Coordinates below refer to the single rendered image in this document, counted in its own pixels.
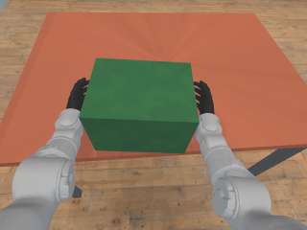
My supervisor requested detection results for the right robot hand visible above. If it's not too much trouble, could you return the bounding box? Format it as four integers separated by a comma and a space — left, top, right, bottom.
193, 80, 215, 115

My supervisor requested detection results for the robot left upper arm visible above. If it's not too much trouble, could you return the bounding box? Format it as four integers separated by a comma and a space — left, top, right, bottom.
0, 156, 76, 230

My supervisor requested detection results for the robot right upper arm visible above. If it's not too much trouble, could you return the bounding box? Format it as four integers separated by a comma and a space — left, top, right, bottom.
211, 175, 307, 230

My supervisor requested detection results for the carton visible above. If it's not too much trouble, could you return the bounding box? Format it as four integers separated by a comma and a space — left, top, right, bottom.
79, 57, 200, 154

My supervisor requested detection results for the right robot forearm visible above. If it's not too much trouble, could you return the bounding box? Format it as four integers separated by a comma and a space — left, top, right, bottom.
195, 113, 272, 207

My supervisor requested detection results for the table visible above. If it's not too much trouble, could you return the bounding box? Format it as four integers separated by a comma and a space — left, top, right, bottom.
0, 11, 307, 198

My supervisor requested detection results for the left robot hand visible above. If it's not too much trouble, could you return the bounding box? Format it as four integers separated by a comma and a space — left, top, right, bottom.
66, 78, 89, 111

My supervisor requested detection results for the left robot forearm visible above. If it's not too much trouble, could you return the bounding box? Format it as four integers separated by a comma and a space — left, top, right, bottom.
12, 108, 83, 199

